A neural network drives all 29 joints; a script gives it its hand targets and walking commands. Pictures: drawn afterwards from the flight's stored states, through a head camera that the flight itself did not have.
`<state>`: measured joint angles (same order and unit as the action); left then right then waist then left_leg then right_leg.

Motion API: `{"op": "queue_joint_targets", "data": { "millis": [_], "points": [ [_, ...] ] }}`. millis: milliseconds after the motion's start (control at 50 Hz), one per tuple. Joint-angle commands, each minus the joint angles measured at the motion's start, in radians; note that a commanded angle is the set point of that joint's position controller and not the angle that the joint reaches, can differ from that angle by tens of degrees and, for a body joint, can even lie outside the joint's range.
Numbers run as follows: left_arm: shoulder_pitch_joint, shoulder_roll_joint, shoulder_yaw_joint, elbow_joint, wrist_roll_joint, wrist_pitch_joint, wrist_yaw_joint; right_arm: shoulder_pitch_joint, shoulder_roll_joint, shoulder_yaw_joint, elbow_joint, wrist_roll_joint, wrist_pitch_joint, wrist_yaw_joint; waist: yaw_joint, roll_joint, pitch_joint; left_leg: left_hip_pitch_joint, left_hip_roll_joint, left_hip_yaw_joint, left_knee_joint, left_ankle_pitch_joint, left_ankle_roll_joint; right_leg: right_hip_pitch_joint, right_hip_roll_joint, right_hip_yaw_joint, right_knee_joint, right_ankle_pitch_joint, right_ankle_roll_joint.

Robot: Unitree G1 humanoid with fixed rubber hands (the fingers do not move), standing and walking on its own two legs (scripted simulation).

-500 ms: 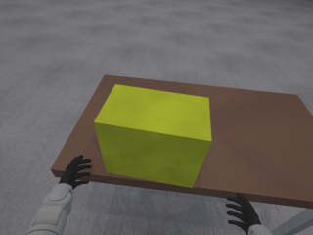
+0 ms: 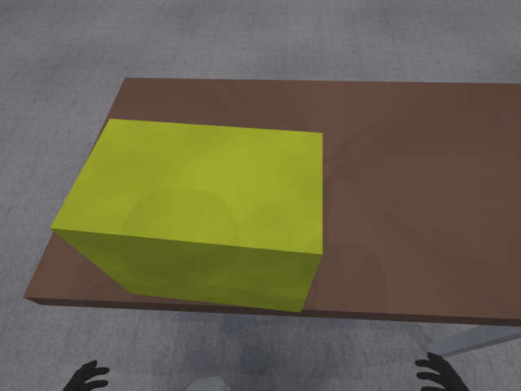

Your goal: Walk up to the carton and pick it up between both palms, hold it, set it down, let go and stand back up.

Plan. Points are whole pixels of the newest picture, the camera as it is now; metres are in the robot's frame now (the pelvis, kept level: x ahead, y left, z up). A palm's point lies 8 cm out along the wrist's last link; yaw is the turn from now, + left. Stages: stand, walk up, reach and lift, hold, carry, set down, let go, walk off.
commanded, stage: stand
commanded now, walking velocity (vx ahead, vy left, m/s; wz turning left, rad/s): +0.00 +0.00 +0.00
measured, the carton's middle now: (213, 224) +0.33 +0.07 +0.07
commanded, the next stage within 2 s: none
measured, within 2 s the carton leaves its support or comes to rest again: rests again in 1.84 s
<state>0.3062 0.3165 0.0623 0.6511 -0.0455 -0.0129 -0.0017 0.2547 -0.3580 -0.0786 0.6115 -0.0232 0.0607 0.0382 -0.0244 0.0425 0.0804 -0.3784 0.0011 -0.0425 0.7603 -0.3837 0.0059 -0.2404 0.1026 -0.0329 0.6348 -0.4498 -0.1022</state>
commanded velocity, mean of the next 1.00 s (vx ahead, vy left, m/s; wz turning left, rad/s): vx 0.00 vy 0.00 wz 0.00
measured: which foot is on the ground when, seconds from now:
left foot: down 0.00-0.26, up 0.28-0.52, down 0.54-1.00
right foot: down 0.00-0.62, up 0.64-0.80, down 0.82-1.00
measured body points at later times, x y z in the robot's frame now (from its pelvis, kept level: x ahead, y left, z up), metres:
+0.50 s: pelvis +0.12 -0.01 -0.01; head +0.19 -0.03 +0.43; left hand +0.22 +0.29 -0.11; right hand +0.20 -0.31 -0.14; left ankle +0.07 +0.13 -0.71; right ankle +0.03 -0.09 -0.72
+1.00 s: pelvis +0.14 +0.01 -0.02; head +0.21 +0.00 +0.43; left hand +0.23 +0.31 -0.12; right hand +0.20 -0.30 -0.13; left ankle +0.11 +0.12 -0.70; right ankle +0.19 -0.11 -0.72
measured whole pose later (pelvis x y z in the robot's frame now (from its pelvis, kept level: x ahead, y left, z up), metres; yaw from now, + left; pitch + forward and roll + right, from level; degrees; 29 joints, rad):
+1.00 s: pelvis +0.14 +0.01 -0.02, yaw -1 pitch -4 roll -1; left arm 0.29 0.33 0.06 0.72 -0.05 -0.04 0.02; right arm 0.30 -0.38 -0.08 0.69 -0.02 0.04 0.00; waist -0.02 0.04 0.23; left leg -0.32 -0.01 -0.02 0.98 -0.59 0.03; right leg -0.40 0.01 -0.04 0.82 -0.35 -0.03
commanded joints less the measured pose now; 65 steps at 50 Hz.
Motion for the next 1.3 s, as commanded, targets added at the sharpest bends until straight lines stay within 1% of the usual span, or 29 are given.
{"op": "queue_joint_targets", "data": {
  "millis": [0,60,100,140,160,180,200,220,240,260,320,380,400,500,560,580,600,720,780,820,860,900,960,1020,1040,1060,1100,1220,1280],
  "points": [
    [-0.064,0.313,0.088,-0.072,0.078,-0.046,0.037,-0.025,-0.128,-0.022,-0.048,-0.011,-0.058,-0.022,0.031,-0.112,-0.221,0.007,0.004,0.009,-0.181,0.030,0.047,0.290,-0.292,0.279,-0.035,1.176,0.099],
    [-0.135,0.236,0.078,-0.108,0.069,-0.044,0.054,0.144,-0.262,-0.081,0.008,-0.024,-0.068,-0.057,-0.068,0.010,-0.309,0.539,0.163,-0.086,-0.159,0.792,0.172,-0.115,-0.166,0.148,0.247,1.040,0.215],
    [-0.164,0.197,0.071,-0.127,0.078,-0.040,0.056,0.178,-0.268,-0.080,0.002,-0.019,-0.068,-0.072,-0.107,0.165,-0.239,0.734,0.339,-0.289,-0.152,1.050,0.323,-0.482,-0.037,0.088,0.431,-0.010,0.211],
    [-0.194,0.210,0.069,-0.164,0.095,-0.041,0.047,0.145,-0.228,-0.080,-0.007,-0.010,-0.071,-0.077,-0.077,0.127,-0.140,0.618,0.382,-0.365,-0.166,0.940,0.274,-0.533,-0.142,0.231,0.288,-0.253,0.126],
    [-0.152,0.182,0.055,-0.152,0.092,-0.048,0.040,0.078,-0.249,-0.085,-0.011,-0.035,-0.072,-0.088,-0.041,0.036,-0.103,0.486,0.374,-0.359,-0.123,0.828,0.232,-0.455,-0.190,0.310,0.164,-0.255,0.104],
    [-0.124,0.158,0.036,-0.128,0.090,-0.072,0.022,0.032,-0.239,-0.085,-0.015,-0.031,-0.067,-0.084,-0.021,-0.028,-0.160,0.493,0.252,-0.212,-0.050,0.775,0.167,-0.322,-0.149,0.198,-0.125,-0.117,0.088],
    [-0.012,0.160,0.040,-0.072,0.086,-0.090,0.011,-0.030,-0.253,-0.080,-0.016,-0.028,-0.054,-0.080,0.048,0.027,-0.200,0.337,0.122,-0.049,0.034,0.653,0.095,-0.046,-0.132,0.101,-0.269,0.311,0.109],
    [0.085,0.272,0.076,-0.022,0.098,-0.087,0.020,-0.055,-0.183,-0.059,-0.041,-0.014,-0.066,-0.072,0.096,-0.080,-0.293,0.066,0.041,0.001,0.173,0.412,0.032,0.288,-0.266,0.242,-0.144,0.820,0.071],
    [0.110,0.327,0.069,-0.005,0.100,-0.078,0.024,-0.026,-0.117,-0.028,-0.056,-0.010,-0.070,-0.062,0.098,-0.221,-0.316,-0.120,-0.055,-0.020,0.196,-0.174,0.019,0.446,-0.401,0.398,-0.085,1.196,-0.003],
    [0.118,0.353,0.076,0.002,0.086,-0.085,0.025,0.004,-0.119,-0.019,-0.055,-0.003,-0.066,-0.062,0.101,-0.191,-0.309,-0.085,-0.010,-0.089,0.176,-0.258,0.038,0.367,-0.461,0.395,-0.089,1.214,-0.051],
    [-0.033,0.270,0.064,-0.061,0.080,-0.070,0.045,-0.070,-0.195,-0.041,-0.072,0.006,-0.049,-0.051,0.070,-0.191,-0.004,-0.128,0.019,-0.052,0.223,-0.163,0.022,0.174,-0.402,0.402,-0.176,1.001,-0.054],
    [0.036,0.319,0.079,-0.039,0.075,-0.072,0.063,-0.038,-0.176,-0.037,-0.054,-0.004,-0.039,-0.050,0.066,-0.137,-0.060,-0.129,0.005,-0.052,0.199,-0.118,0.000,0.291,-0.367,0.393,-0.123,1.198,0.051],
    [0.049,0.329,0.088,-0.049,0.081,-0.068,0.064,-0.073,-0.159,-0.031,-0.092,-0.002,-0.046,-0.050,0.072,-0.164,-0.064,-0.143,0.028,-0.044,0.163,-0.140,-0.001,0.313,-0.374,0.397,-0.109,1.153,-0.019],
    [0.037,0.322,0.093,-0.045,0.071,-0.047,0.069,-0.083,-0.190,-0.042,-0.095,-0.003,-0.055,-0.059,0.088,-0.208,-0.081,-0.043,0.038,0.029,-0.018,-0.098,0.014,0.278,-0.354,0.324,-0.035,1.145,-0.057],
    [-0.109,0.271,0.086,-0.076,0.051,-0.044,0.058,0.155,-0.277,-0.077,0.019,-0.016,-0.088,-0.068,-0.051,0.013,-0.219,0.452,0.146,-0.091,-0.168,0.691,0.148,-0.069,-0.141,0.067,0.323,0.845,0.059],
    [-0.117,0.264,0.081,-0.107,0.049,-0.044,0.049,0.241,-0.339,-0.088,0.027,0.002,-0.097,-0.068,-0.097,0.134,-0.241,0.547,0.304,-0.326,-0.188,1.020,0.277,-0.225,-0.061,0.087,0.489,0.220,0.089],
    [-0.158,0.221,0.070,-0.116,0.051,-0.041,0.048,0.174,-0.338,-0.080,0.040,0.012,-0.101,-0.071,-0.077,0.135,-0.159,0.535,0.353,-0.388,-0.232,1.031,0.308,-0.310,-0.051,0.148,0.482,-0.094,0.077],
    [-0.195,0.192,0.065,-0.108,0.063,-0.056,0.033,0.159,-0.253,-0.073,0.041,-0.029,-0.094,-0.089,-0.079,0.091,-0.079,0.541,0.286,-0.290,-0.164,0.727,0.238,-0.427,-0.140,0.165,0.122,-0.150,0.078],
    [-0.003,0.190,0.063,-0.012,0.068,-0.072,0.028,0.023,-0.253,-0.062,0.019,-0.013,-0.092,-0.073,0.027,0.005,-0.258,0.224,0.131,-0.062,0.022,0.632,0.107,0.106,-0.121,0.069,-0.162,0.353,0.047],
    [0.087,0.351,0.102,0.005,0.080,-0.069,0.034,0.017,-0.156,-0.023,-0.001,0.009,-0.081,-0.060,0.094,-0.223,-0.334,-0.024,-0.045,-0.002,0.286,-0.143,0.046,0.275,-0.431,0.490,-0.185,0.663,-0.153],
    [-0.034,0.343,0.090,0.000,0.099,-0.081,0.031,0.039,-0.204,-0.037,0.026,0.005,-0.055,-0.059,0.031,-0.138,-0.102,-0.033,-0.006,-0.101,0.328,-0.298,0.060,-0.020,-0.454,0.512,-0.227,0.313,-0.189],
    [-0.043,0.338,0.082,0.019,0.088,-0.070,0.029,0.062,-0.223,-0.050,0.059,0.003,-0.052,-0.046,0.038,-0.181,-0.018,-0.012,0.016,-0.080,0.294,-0.287,0.050,-0.142,-0.405,0.456,-0.273,-0.010,-0.164],
    [-0.043,0.328,0.078,0.014,0.089,-0.073,0.025,0.112,-0.242,-0.058,0.096,-0.003,-0.071,-0.037,0.035,-0.163,-0.058,0.006,0.020,-0.089,0.210,-0.300,0.047,-0.110,-0.412,0.501,-0.236,-0.024,-0.155],
    [-0.196,0.300,0.072,-0.013,0.084,-0.050,0.028,0.248,-0.223,-0.064,0.158,0.001,-0.087,-0.033,-0.075,-0.088,-0.037,0.241,0.049,-0.048,-0.172,-0.083,0.061,-0.302,-0.282,0.299,-0.101,-0.097,-0.025],
    [-0.148,0.252,0.064,-0.001,0.078,-0.041,0.024,0.280,-0.279,-0.075,0.176,-0.010,-0.094,-0.034,-0.075,0.078,-0.043,0.213,0.183,-0.305,-0.394,-0.313,0.112,-0.337,-0.183,0.187,0.105,-0.117,0.036],
    [-0.171,0.239,0.058,0.001,0.089,-0.042,0.020,0.182,-0.318,-0.072,0.134,-0.018,-0.108,-0.034,-0.036,0.075,0.043,0.146,0.292,-0.532,-0.491,-0.249,0.133,-0.381,-0.096,0.064,0.235,-0.020,0.079],
    [-0.112,0.290,0.079,0.027,0.068,-0.031,0.019,0.059,-0.362,-0.081,0.091,-0.021,-0.119,-0.053,0.005,-0.027,0.004,0.126,0.316,-0.578,-0.472,-0.045,0.128,-0.331,-0.114,0.171,0.332,-0.023,0.088],
    [-0.142,0.216,0.053,0.026,0.055,-0.039,-0.001,0.117,-0.248,-0.068,0.110,0.001,-0.124,-0.065,-0.037,0.121,-0.107,0.382,0.221,-0.247,-0.253,0.737,0.120,-0.281,-0.134,0.073,0.117,0.020,0.080],
    [-0.120,0.211,0.044,0.049,0.047,-0.078,0.006,0.034,-0.265,-0.072,0.089,0.006,-0.101,-0.074,-0.001,0.037,-0.201,0.301,0.161,-0.149,-0.133,0.655,0.130,-0.028,-0.119,0.039,-0.136,0.172,0.051]
  ]
}}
